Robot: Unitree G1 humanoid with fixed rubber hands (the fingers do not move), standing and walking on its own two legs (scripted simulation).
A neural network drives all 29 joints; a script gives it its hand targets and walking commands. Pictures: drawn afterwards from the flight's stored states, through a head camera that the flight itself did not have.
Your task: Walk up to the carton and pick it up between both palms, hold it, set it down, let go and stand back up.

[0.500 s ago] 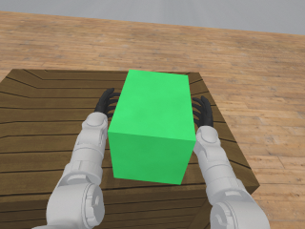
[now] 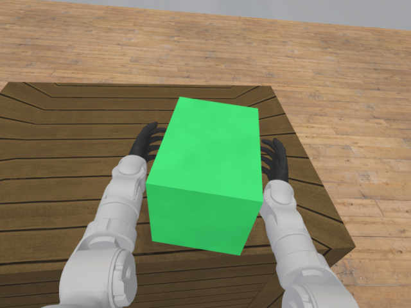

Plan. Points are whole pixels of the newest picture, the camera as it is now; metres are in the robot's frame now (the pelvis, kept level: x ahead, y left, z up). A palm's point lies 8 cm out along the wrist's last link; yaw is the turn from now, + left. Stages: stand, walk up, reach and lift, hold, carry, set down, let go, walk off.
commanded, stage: set down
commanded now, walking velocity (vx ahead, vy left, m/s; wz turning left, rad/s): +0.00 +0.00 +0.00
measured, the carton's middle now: (207, 171) +0.41 -0.01 +0.04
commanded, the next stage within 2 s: none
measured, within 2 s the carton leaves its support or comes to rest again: rests again in 0.78 s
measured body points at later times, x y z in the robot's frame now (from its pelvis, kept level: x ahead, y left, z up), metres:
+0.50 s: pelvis -0.01 -0.01 +0.00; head +0.00 +0.03 +0.45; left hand +0.42 +0.13 +0.07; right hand +0.35 -0.16 +0.06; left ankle +0.00 +0.07 -0.75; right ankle -0.02 -0.15 -0.75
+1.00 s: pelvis -0.01 -0.01 +0.00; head +0.02 +0.05 +0.44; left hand +0.42 +0.13 +0.05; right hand +0.36 -0.15 +0.06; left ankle +0.00 +0.07 -0.75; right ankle -0.02 -0.15 -0.75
